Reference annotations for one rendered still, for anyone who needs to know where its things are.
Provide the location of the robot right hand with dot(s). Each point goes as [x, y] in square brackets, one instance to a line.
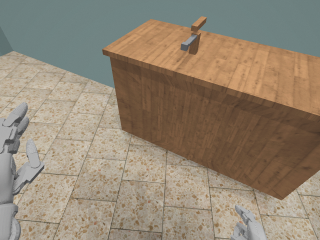
[253, 231]

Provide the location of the robot left hand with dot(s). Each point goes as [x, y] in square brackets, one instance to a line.
[11, 129]

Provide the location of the robot left forearm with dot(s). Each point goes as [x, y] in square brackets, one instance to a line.
[10, 228]

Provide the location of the tap lever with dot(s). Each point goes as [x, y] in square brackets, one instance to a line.
[185, 45]

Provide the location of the counter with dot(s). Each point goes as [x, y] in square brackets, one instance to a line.
[246, 110]

